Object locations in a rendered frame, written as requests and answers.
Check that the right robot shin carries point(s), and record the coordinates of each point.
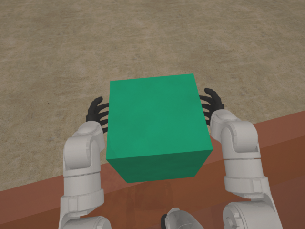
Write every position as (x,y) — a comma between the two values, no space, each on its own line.
(172,210)

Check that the left robot upper arm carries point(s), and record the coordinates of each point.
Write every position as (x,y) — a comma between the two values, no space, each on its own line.
(97,222)

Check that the right robot thigh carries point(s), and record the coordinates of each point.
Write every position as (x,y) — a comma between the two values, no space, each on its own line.
(181,220)

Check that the right robot upper arm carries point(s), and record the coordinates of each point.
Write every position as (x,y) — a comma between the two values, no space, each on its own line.
(250,215)

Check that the left robot forearm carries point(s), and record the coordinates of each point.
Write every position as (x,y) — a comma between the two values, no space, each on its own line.
(81,171)

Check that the right robot forearm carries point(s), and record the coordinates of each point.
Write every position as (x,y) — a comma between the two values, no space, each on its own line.
(240,148)

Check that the carton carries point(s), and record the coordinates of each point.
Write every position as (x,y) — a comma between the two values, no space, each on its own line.
(156,128)

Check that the robot left hand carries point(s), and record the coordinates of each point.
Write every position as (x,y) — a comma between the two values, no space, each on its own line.
(94,115)

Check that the robot right hand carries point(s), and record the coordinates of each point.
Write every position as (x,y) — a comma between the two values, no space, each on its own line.
(215,103)

